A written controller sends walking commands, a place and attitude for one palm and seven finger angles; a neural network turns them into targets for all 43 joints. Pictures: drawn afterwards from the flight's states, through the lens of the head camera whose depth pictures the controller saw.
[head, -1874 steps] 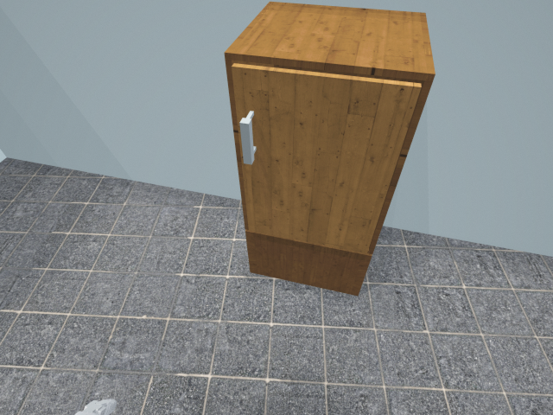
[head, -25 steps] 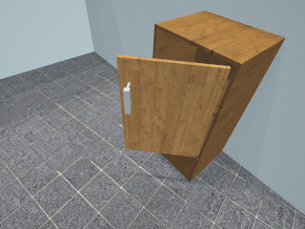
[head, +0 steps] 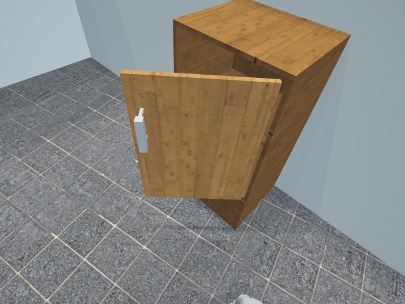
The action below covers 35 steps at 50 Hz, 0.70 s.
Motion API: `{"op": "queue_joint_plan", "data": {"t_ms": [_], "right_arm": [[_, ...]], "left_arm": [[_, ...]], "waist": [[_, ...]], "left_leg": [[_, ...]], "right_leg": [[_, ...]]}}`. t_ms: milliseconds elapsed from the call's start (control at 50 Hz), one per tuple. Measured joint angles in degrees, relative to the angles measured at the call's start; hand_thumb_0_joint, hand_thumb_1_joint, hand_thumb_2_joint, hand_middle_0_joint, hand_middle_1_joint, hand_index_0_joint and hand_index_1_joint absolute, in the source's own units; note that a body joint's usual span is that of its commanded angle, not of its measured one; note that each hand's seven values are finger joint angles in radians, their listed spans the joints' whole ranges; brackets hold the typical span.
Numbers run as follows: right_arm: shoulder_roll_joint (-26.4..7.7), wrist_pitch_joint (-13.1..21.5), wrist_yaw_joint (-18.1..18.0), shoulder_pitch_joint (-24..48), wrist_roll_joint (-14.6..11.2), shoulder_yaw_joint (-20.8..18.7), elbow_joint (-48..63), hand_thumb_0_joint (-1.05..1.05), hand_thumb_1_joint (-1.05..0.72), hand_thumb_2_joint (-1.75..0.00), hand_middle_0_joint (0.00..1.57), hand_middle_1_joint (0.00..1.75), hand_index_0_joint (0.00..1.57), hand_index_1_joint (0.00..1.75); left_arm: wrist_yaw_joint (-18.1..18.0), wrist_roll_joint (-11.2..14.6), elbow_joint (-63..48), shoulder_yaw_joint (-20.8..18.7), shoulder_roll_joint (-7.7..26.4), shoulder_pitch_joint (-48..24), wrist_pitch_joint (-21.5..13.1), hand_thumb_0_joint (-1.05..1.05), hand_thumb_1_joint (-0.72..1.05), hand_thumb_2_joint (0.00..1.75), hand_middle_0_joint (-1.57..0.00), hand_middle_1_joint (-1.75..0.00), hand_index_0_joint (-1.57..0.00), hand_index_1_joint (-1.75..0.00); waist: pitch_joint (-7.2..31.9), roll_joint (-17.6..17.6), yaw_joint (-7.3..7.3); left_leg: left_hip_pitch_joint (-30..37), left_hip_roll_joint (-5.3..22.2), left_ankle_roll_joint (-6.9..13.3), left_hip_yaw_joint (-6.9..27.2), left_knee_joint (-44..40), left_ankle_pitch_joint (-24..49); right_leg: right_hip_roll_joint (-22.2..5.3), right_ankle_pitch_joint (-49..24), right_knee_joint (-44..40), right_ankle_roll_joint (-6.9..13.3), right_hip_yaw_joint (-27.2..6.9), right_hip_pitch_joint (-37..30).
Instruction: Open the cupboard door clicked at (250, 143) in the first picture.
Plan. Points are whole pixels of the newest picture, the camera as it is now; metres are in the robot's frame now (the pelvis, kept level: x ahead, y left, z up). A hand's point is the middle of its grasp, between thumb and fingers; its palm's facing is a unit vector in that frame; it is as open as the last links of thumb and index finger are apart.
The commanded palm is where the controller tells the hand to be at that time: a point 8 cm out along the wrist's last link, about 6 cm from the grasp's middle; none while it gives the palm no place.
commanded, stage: shuffle to correct the standing spot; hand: left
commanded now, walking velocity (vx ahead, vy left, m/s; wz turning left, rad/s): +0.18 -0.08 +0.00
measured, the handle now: (142, 130) +0.58 +0.20 -0.04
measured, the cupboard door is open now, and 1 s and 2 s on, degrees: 43 43 43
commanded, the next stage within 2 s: come to a stop and stand still in 0.04 s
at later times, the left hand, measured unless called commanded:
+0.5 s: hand out of the picture +0.13 +0.15 -0.20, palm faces +0.05 -0.98 -0.17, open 7.2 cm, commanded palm none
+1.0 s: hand out of the picture +0.05 +0.12 -0.19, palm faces +0.04 -0.98 -0.18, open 7.4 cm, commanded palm none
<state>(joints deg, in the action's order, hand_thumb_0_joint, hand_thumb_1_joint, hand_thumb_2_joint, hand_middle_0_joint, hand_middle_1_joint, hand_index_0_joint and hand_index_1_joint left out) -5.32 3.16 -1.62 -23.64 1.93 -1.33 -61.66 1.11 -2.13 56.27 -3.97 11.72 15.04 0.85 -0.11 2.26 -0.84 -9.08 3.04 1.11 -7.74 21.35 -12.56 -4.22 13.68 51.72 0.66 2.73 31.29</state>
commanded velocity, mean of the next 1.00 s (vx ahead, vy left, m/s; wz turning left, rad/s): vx -0.04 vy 0.02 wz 0.00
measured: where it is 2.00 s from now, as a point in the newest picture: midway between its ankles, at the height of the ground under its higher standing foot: outside the picture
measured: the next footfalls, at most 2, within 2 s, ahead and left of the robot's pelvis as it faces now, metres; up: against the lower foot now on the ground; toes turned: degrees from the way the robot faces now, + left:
right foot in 0.14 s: +0.12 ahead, -0.15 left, +0.00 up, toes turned -6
left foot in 0.40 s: +0.15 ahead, +0.06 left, +0.00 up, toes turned +3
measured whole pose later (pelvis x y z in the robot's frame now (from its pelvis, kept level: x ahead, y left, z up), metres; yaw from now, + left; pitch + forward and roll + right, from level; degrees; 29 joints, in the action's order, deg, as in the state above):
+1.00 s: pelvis +0.01 -0.05 -0.02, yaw +0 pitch -6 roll -1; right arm -9.6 -2.3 0.1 -15.2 1.1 -1.5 -54.3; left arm -2.4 -1.7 53.9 0.2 9.3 20.3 1.0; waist 0.4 0.8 -0.1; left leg -19.1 1.5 0.9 -2.2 35.4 -12.2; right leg 0.2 20.3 36.2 1.9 4.8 10.4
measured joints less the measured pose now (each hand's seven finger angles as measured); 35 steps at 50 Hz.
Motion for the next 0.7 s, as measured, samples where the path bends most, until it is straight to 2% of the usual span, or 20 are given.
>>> {"op": "queue_joint_plan", "data": {"t_ms": [60,120,140,180,220,260,300,360,380,400,440,500,560,600,640,680,700], "right_arm": [[-0.5,-0.3,0.3,-0.7,0.3,-0.2,-0.1,0.00,-0.91,-0.90,0.20,0.30,0.20,0.30],[-0.9,-0.9,0.6,-1.9,0.2,-0.3,-0.4,0.00,-0.91,-0.90,0.20,0.30,0.20,0.30],[-0.9,-1.0,0.8,-2.5,-0.1,-0.2,-0.5,0.00,-0.91,-0.90,0.20,0.30,0.20,0.30],[-1.9,-2.3,1.0,-1.5,-0.4,-0.3,-1.4,0.00,-0.91,-0.90,0.20,0.30,0.20,0.30],[-2.8,-3.2,1.2,-0.2,-0.5,-0.5,-1.7,0.01,-0.91,-0.90,0.20,0.30,0.20,0.30],[-3.3,-3.6,1.1,1.3,-0.6,-0.7,-1.2,0.01,-0.91,-0.90,0.20,0.30,0.20,0.30],[-3.2,-3.5,0.7,3.0,-0.9,-0.5,-0.3,0.01,-0.91,-0.90,0.20,0.30,0.20,0.30],[-2.7,-3.1,0.3,5.5,-1.3,-0.3,1.4,0.01,-0.91,-0.90,0.20,0.30,0.20,0.30],[-2.7,-3.0,0.3,6.1,-1.4,-0.3,2.0,0.00,-0.91,-0.90,0.20,0.30,0.20,0.30],[-2.6,-2.8,0.2,6.8,-1.4,-0.3,2.6,0.00,-0.91,-0.90,0.20,0.30,0.20,0.30],[-2.3,-3.1,-0.5,8.1,-1.1,-0.5,2.9,0.01,-0.93,-0.90,0.20,0.30,0.20,0.30],[-2.5,-3.4,-0.6,10.0,-0.8,-0.3,3.9,0.01,-0.95,-0.90,0.20,0.30,0.20,0.30],[-2.9,-3.3,-0.7,12.6,-0.7,-0.2,5.1,0.01,-0.94,-0.90,0.20,0.30,0.20,0.30],[-3.1,-3.4,-0.6,14.3,-0.6,-0.2,5.8,0.01,-0.93,-0.90,0.20,0.30,0.20,0.30],[-3.2,-3.5,-0.5,15.7,-0.7,-0.3,6.3,0.01,-0.93,-0.90,0.20,0.30,0.20,0.30],[-3.2,-3.6,-0.4,16.6,-0.9,-0.3,6.7,0.01,-0.92,-0.90,0.20,0.30,0.20,0.30],[-3.4,-3.6,-0.3,17.0,-1.1,-0.4,6.7,0.01,-0.92,-0.90,0.20,0.30,0.20,0.30]], "left_arm": [[0.0,0.2,-0.6,0.0,0.5,-2.4,-0.3,0.02,0.93,0.90,-0.19,-0.30,-0.19,-0.30],[0.0,0.3,-1.3,0.3,0.6,-4.2,-1.4,0.01,0.92,0.90,-0.19,-0.30,-0.19,-0.30],[-0.2,0.3,-1.6,0.4,0.7,-4.5,-2.3,0.01,0.92,0.90,-0.19,-0.30,-0.19,-0.30],[-0.8,0.5,-1.4,0.8,-0.7,-5.5,-3.2,0.01,0.92,0.90,-0.19,-0.30,-0.19,-0.30],[-1.2,0.6,-1.2,1.5,-2.3,-5.1,-3.5,0.01,0.91,0.90,-0.19,-0.30,-0.19,-0.30],[-2.4,1.0,-0.9,1.0,-3.3,-4.2,-3.6,0.00,0.93,0.90,-0.20,-0.30,-0.20,-0.30],[-3.0,0.8,-0.6,1.0,-2.8,-3.7,-3.2,-0.01,0.96,0.90,-0.20,-0.30,-0.20,-0.30],[-2.9,0.5,-0.1,1.6,-2.0,-3.2,-2.1,-0.01,0.96,0.90,-0.20,-0.30,-0.20,-0.30],[-2.8,0.7,0.1,1.8,-2.0,-3.0,-1.7,-0.01,0.95,0.90,-0.20,-0.30,-0.20,-0.30],[-2.7,0.8,0.2,1.9,-2.1,-2.8,-1.2,-0.01,0.95,0.90,-0.20,-0.30,-0.20,-0.30],[-2.9,1.1,0.5,1.6,-1.7,-2.8,0.0,-0.01,0.95,0.90,-0.20,-0.30,-0.20,-0.30],[-3.0,1.1,0.4,1.6,-1.4,-2.6,1.1,0.00,0.94,0.90,-0.20,-0.30,-0.20,-0.30],[-2.9,1.0,0.6,1.8,-1.7,-2.6,1.4,0.00,0.93,0.90,-0.20,-0.30,-0.20,-0.30],[-2.8,1.0,0.7,1.9,-2.1,-2.4,1.4,0.00,0.92,0.90,-0.20,-0.30,-0.20,-0.30],[-2.8,0.9,0.7,2.1,-2.3,-2.0,1.3,0.00,0.92,0.90,-0.20,-0.30,-0.20,-0.30],[-2.8,0.8,0.7,2.3,-2.4,-1.3,0.8,0.00,0.91,0.90,-0.20,-0.30,-0.20,-0.30],[-2.9,0.7,0.9,2.4,-2.6,-1.1,0.6,0.01,0.91,0.90,-0.20,-0.30,-0.20,-0.30]], "waist": [[-1.1,-1.0,-1.57],[-1.7,-1.2,-2.53],[-1.6,-0.7,-2.31],[-2.8,-2.4,-1.95],[-3.0,-3.3,-1.68],[-2.7,-3.3,-1.38],[-2.4,-2.5,-0.96],[-2.5,-1.4,-0.14],[-2.7,-1.5,0.11],[-2.8,-1.7,0.30],[-3.3,-0.2,0.90],[-3.9,0.9,1.98],[-4.9,0.4,2.20],[-5.4,-0.5,2.30],[-5.6,-1.2,2.40],[-5.3,-1.5,2.55],[-5.3,-2.1,2.65]], "left_leg": [[0.4,0.8,-1.0,-0.5,0.2,-0.9],[-0.9,1.5,-2.3,-0.4,5.0,-4.3],[-2.5,1.5,-1.6,-0.4,9.2,-7.2],[-7.5,2.0,-0.4,2.7,22.9,-14.8],[-12.5,1.7,-0.2,4.3,33.8,-15.1],[-15.5,1.2,-0.8,4.1,36.7,-12.8],[-15.9,0.8,-1.7,3.4,32.0,-10.6],[-13.1,-0.4,-2.8,2.5,19.5,-4.8],[-11.5,-0.7,-2.9,2.4,14.9,-2.2],[-10.2,-0.8,-2.0,2.5,11.9,0.4],[-9.7,-1.9,1.0,1.8,12.2,-0.3],[-9.0,-3.0,2.7,0.8,10.6,-0.7],[-8.9,-3.6,2.9,0.8,8.3,1.2],[-9.3,-3.5,2.8,0.8,7.3,2.2],[-9.8,-3.3,2.5,0.7,7.0,2.9],[-10.8,-3.3,2.0,0.5,7.7,3.1],[-11.2,-2.9,1.6,0.6,8.6,3.0]], "right_leg": [[-0.2,1.6,-10.1,0.0,1.1,-3.6],[0.6,0.4,-20.7,0.3,2.1,-10.1],[0.4,-3.3,-22.8,0.9,1.8,-11.2],[1.5,-2.9,-19.6,0.9,2.9,-11.1],[2.3,-0.7,-20.0,0.9,3.9,-13.0],[2.8,-0.6,-22.4,0.6,4.3,-15.1],[3.1,-1.1,-24.1,0.7,4.3,-16.6],[3.2,-0.1,-23.4,0.6,4.0,-17.1],[3.5,0.7,-22.2,0.5,3.9,-17.0],[3.7,1.8,-20.6,0.2,3.9,-16.7],[2.6,3.5,-18.4,-0.2,3.4,-16.4],[1.8,9.8,-13.4,-0.2,1.6,-15.0],[1.9,13.2,-8.5,-0.2,0.3,-14.0],[2.0,13.5,-8.4,-0.5,-0.1,-14.3],[2.1,11.9,-11.1,-0.8,-0.1,-15.6],[2.0,7.0,-17.1,-1.0,-0.3,-18.1],[2.4,6.2,-18.9,-0.4,-0.2,-18.9]]}}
